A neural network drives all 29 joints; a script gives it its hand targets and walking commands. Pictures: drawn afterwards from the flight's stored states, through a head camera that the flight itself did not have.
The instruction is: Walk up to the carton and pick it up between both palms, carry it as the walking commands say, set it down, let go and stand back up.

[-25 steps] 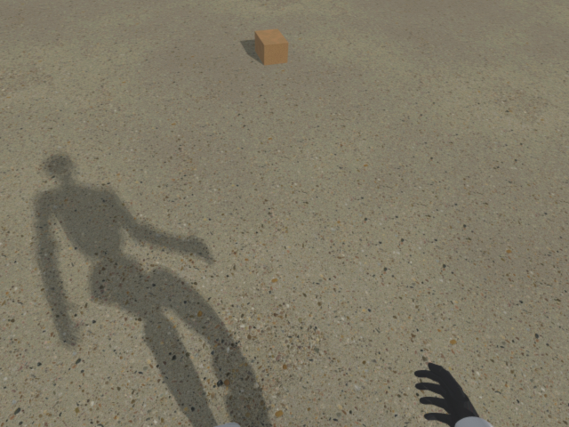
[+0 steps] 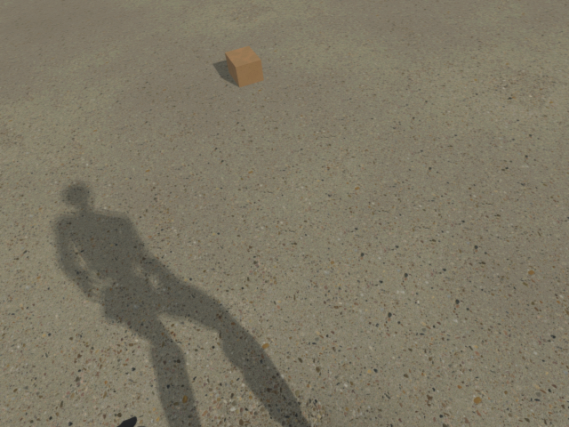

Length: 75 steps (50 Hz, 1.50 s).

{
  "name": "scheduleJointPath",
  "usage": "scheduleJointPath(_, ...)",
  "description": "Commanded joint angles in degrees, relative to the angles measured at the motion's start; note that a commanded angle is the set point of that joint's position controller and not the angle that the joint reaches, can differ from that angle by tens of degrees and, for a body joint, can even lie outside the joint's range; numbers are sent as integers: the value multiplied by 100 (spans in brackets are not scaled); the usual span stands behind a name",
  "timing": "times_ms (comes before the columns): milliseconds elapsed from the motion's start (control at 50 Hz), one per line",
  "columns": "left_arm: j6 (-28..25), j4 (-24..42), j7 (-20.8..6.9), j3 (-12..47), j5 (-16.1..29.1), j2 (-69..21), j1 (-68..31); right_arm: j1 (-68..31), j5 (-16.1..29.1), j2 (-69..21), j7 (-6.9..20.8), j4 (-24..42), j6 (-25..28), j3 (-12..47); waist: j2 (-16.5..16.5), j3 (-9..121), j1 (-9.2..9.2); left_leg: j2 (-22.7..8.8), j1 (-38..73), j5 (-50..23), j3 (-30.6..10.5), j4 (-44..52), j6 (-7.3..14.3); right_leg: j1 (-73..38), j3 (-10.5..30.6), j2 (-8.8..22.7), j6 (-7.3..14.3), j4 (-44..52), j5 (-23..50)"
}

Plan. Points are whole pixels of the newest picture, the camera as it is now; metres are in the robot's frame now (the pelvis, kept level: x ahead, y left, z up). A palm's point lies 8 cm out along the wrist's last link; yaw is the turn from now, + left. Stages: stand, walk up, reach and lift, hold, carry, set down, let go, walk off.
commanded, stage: walk up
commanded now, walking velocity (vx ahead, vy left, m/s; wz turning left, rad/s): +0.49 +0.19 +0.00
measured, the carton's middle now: (244, 66) +2.44 +0.19 -0.70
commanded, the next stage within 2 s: none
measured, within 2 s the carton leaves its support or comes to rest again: neither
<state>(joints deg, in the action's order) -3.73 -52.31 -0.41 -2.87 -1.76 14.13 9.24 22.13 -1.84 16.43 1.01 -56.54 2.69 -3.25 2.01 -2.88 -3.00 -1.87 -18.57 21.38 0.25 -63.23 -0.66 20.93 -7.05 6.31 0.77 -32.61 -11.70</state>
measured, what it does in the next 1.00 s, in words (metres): walks ahead: left foot, then right foot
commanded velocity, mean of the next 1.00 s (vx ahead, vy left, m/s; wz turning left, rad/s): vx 0.50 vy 0.07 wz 0.02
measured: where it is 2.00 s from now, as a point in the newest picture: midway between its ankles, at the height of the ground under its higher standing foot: (263, 249)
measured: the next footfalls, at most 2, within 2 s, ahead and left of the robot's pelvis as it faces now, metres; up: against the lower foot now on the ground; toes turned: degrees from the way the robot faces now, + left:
left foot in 0.44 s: +0.34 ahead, +0.20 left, +0.00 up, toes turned +5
right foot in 1.00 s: +0.61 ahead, -0.06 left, +0.00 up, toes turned -8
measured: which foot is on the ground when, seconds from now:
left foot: up 0.00-0.42, down 0.44-1.00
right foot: down 0.00-0.44, up 0.46-0.98, down 1.00-1.00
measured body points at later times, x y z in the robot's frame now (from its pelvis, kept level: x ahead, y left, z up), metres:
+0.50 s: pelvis +0.22 +0.09 -0.01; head +0.26 +0.10 +0.44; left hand +0.17 +0.35 -0.15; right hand +0.38 -0.15 -0.13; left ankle +0.30 +0.19 -0.73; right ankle +0.08 -0.08 -0.68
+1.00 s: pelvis +0.47 +0.06 -0.01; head +0.50 +0.05 +0.44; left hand +0.68 +0.27 -0.12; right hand +0.35 -0.17 -0.15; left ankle +0.30 +0.19 -0.73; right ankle +0.57 -0.06 -0.74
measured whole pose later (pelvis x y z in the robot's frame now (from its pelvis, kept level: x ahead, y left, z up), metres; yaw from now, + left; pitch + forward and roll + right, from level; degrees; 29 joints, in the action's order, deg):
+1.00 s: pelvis +0.47 +0.06 -0.01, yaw +0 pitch +1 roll +0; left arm -3.0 -50.1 -2.1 -2.8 -1.6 11.7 -0.2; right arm 29.8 -1.0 11.1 -0.4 -62.2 4.3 -1.9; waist 0.3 -1.8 -5.4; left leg -3.7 3.1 26.5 5.0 -24.1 -2.1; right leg 24.8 -7.3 3.7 -0.2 -30.5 -8.0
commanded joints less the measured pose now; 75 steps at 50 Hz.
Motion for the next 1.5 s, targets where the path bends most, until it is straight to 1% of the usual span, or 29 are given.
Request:
scheduleJointPath(0,-64,-46,52,-143,46,667,754,336,-27,118,128,158,-78,-31,-1092,206,194,-442,-1283,-889,-290,-392,-55,-1359,1573,1280,231,1967,570)
scheduleJointPath(60,-143,-161,43,-118,54,596,1265,-15,-31,67,200,248,-211,17,-1138,163,251,-414,-1333,-1173,-60,-69,-113,-1414,1056,1171,205,1835,1739)
scheduleJointPath(200,-115,-251,111,-217,22,744,1829,-1617,12,-94,379,680,-293,126,-1182,-528,589,-424,-1541,-1717,219,1734,-255,-1282,749,1233,334,2414,666)
scheduleJointPath(280,-104,-411,121,-279,16,841,2004,-2210,65,-118,426,824,-229,143,-1310,-614,713,-366,-1161,-1731,327,2738,-165,-1556,658,1317,331,2464,796)
scheduleJointPath(360,-28,-453,163,-288,42,975,1839,-2081,22,-26,385,817,-157,110,-1320,-331,548,-245,-412,-1166,454,3382,-6,-1602,615,1446,238,1981,1143)
scheduleJointPath(400,5,-383,132,-214,80,877,1769,-968,-44,271,285,388,-71,-28,-565,401,77,60,1436,-1024,835,3898,95,-973,101,905,84,254,1255)
scheduleJointPath(420,11,-294,75,-131,74,579,1854,-33,-118,689,191,86,53,-192,189,1053,-251,-601,2763,-318,-48,4026,317,-16,-232,297,-32,-1482,266)
scheduleJointPath(440,-51,-36,89,-60,73,155,1835,749,-138,1462,75,32,143,-364,1587,1454,-560,-2353,3631,401,-2934,4896,833,1738,-31,-398,-114,-3310,-1972)
scheduleJointPath(460,-53,113,59,-146,-21,377,1521,699,13,1441,49,-27,134,-333,1226,1458,-391,-2426,3200,701,-3191,5081,1016,1938,815,51,8,-4044,-1848)
scheduleJointPath(500,-88,101,-22,-94,7,275,1202,-347,21,618,50,160,183,-113,579,455,65,-1676,1933,-273,-2007,5138,909,1792,847,333,7,-3818,-804)
scheduleJointPath(540,42,-117,-61,-52,-18,174,1356,-728,39,159,40,267,267,20,283,298,311,-1366,1352,-1446,-1145,5194,723,1293,733,357,-118,-3554,-425)
scheduleJointPath(600,275,-120,-136,-83,-76,138,1141,-233,80,285,-4,162,403,-21,119,157,320,-1616,1329,-2813,-1054,5130,640,1253,759,340,-249,-3179,7)
scheduleJointPath(660,382,96,-249,-79,-34,187,388,81,66,241,-22,146,388,-32,547,-89,207,-1500,1502,-2658,-766,5294,524,1696,632,302,-300,-2768,498)
scheduleJointPath(800,338,485,-383,-9,86,101,-1174,660,52,262,-93,39,359,-19,752,-513,-57,-1278,1690,-2240,-166,5544,481,1591,263,48,-297,-918,1216)
scheduleJointPath(840,257,552,-371,-14,121,83,-1396,725,34,226,-92,-102,297,8,1105,-552,-102,-976,1365,-1801,198,5607,571,938,-20,-159,-272,-499,931)
scheduleJointPath(880,193,575,-296,-62,97,105,-1419,940,26,305,-130,-307,257,-14,867,-567,-150,-1114,1589,-2150,15,5458,645,845,-89,-235,-249,-267,511)
scheduleJointPath(920,117,541,-207,-120,58,194,-1155,983,67,404,-181,-464,207,-50,656,-422,-17,-1221,1777,-2947,-170,4981,637,470,6,-269,-257,59,203)
scheduleJointPath(960,-1,109,-84,-199,16,435,178,787,127,434,-170,-421,182,-28,217,431,553,-874,1325,-3566,233,3320,499,-1306,-71,-345,-118,593,367)
scheduleJointPath(980,-65,-223,-7,-332,-108,918,1298,778,105,332,-169,-316,208,-12,-302,1181,926,-605,273,-2377,439,1757,340,-2711,935,520,135,503,336)
scheduleJointPath(1000,-48,-406,101,-546,-51,1839,2090,1096,203,-71,-122,-41,206,76,-2003,1951,1097,222,-1608,735,363,-279,67,-3937,3994,2510,871,1327,446)
scheduleJointPath(1020,2,-390,91,-492,28,1674,1817,1028,114,103,-122,-78,184,-29,-1544,1995,720,-102,-1865,797,-353,-1163,123,-3642,4380,2444,844,1658,477)
scheduleJointPath(1060,-29,-291,87,-259,-14,885,834,308,24,21,-47,-21,142,-19,-769,729,438,-450,-1747,-326,-426,-1007,83,-2267,2846,1814,747,1725,577)
scheduleJointPath(1100,-88,-336,68,-125,39,426,609,298,23,-127,34,-53,3,-35,-818,297,221,-565,-1248,-759,-270,-548,-6,-1379,1698,1317,471,1885,1013)
scheduleJointPath(1140,-148,-404,35,-82,46,372,887,217,-21,-224,111,-35,-134,-3,-1000,152,208,-535,-1135,-991,-65,-183,-59,-1158,1179,1143,341,1888,1400)
scheduleJointPath(1320,-114,-471,91,-215,2,751,1738,-1933,56,-208,390,663,-240,143,-1273,-618,696,-421,-999,-1690,472,2554,-200,-1117,678,1143,344,2512,436)
scheduleJointPath(1420,-52,-513,100,-220,40,834,1666,-1956,25,-92,331,680,-97,104,-1337,-266,533,-276,-129,-1252,599,3469,-64,-1457,598,1215,278,2027,861)
scheduleJointPath(1440,-36,-540,59,-153,52,719,1608,-1449,-13,-4,258,472,-3,52,-1088,93,250,-177,824,-1287,798,3724,-37,-1184,253,843,234,1292,704)
scheduleJointPath(1460,-17,-606,38,-96,55,556,1735,-542,-56,307,170,126,98,-79,-463,592,-104,-109,2076,-1080,890,3741,2,-694,-95,362,181,-15,549)
scheduleJointPath(1480,-38,-457,21,-62,47,346,1779,400,-151,896,75,-114,169,-269,720,1138,-444,-1324,3157,-88,-705,4097,245,537,-164,-25,68,-1804,-897)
